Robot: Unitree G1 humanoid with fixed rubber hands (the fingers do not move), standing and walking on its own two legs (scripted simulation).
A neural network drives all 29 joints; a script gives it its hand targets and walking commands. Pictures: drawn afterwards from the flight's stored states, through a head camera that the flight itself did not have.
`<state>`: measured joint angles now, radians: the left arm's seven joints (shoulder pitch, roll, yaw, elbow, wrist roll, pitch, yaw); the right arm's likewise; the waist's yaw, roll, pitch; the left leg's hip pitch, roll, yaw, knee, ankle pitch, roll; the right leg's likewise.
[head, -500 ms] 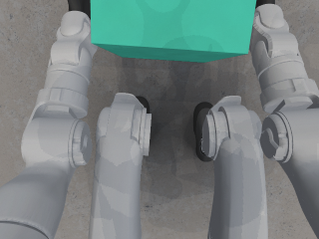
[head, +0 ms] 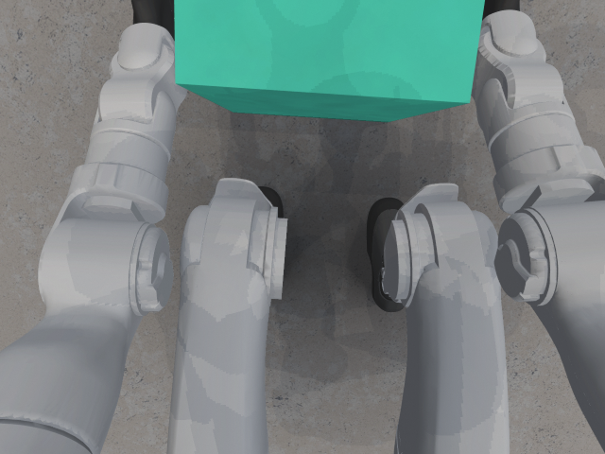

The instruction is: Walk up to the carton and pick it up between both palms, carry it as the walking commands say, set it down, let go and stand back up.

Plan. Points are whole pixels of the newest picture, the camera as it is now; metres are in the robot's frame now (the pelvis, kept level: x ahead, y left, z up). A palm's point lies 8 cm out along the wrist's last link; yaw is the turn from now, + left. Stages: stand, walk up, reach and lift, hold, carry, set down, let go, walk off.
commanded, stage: set down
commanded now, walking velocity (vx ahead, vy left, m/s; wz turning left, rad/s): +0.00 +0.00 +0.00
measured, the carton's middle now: (319, 46) +0.49 +0.02 -0.24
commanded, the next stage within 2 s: none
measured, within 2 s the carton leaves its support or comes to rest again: rests again in 0.64 s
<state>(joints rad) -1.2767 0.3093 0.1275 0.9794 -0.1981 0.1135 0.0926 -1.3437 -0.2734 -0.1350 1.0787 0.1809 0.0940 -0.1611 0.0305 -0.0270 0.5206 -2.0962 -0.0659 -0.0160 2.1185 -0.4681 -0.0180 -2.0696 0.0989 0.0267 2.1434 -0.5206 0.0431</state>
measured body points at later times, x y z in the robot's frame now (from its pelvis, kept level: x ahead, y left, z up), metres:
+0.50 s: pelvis +0.00 +0.00 -0.01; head +0.35 +0.02 +0.27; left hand +0.51 +0.20 -0.19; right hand +0.53 -0.15 -0.18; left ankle +0.16 +0.12 -0.35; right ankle +0.14 -0.12 -0.35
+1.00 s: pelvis +0.01 +0.00 -0.01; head +0.37 +0.02 +0.25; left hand +0.52 +0.21 -0.20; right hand +0.54 -0.16 -0.19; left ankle +0.16 +0.12 -0.35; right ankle +0.14 -0.12 -0.35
